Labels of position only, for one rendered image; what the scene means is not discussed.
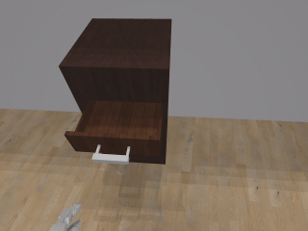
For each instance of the robot left hand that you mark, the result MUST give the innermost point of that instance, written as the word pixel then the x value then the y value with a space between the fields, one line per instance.
pixel 65 219

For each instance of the handle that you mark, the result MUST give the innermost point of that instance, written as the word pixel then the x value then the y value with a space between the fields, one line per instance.
pixel 111 158

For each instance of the cabinet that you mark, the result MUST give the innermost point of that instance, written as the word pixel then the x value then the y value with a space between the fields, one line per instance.
pixel 122 60

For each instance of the drawer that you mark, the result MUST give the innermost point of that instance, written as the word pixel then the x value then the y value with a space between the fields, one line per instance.
pixel 115 125

